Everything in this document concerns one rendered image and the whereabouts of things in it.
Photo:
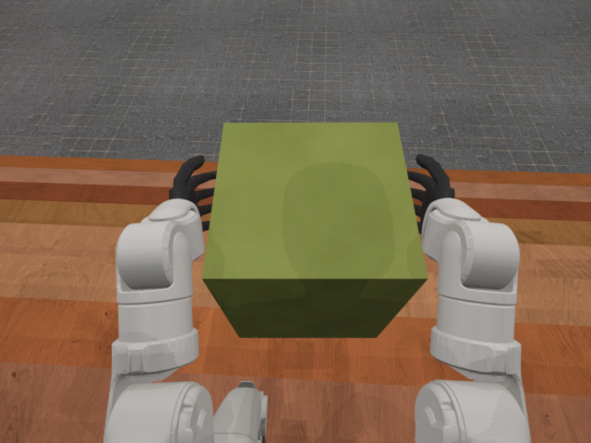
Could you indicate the robot right hand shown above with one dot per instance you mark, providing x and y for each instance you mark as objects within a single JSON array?
[{"x": 437, "y": 187}]

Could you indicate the robot right upper arm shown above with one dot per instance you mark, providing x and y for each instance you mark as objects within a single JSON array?
[{"x": 454, "y": 411}]

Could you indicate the robot left thigh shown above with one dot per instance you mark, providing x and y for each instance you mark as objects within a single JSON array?
[{"x": 241, "y": 417}]

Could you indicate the carton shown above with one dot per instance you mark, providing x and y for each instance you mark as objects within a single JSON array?
[{"x": 313, "y": 230}]

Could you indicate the robot left hand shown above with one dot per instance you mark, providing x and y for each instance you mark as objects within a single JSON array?
[{"x": 184, "y": 186}]

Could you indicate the robot left forearm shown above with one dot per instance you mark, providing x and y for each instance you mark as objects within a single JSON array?
[{"x": 153, "y": 288}]

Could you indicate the robot right forearm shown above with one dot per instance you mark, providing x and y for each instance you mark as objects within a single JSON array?
[{"x": 477, "y": 283}]

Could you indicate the robot left upper arm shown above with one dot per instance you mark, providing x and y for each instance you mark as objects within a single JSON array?
[{"x": 165, "y": 412}]

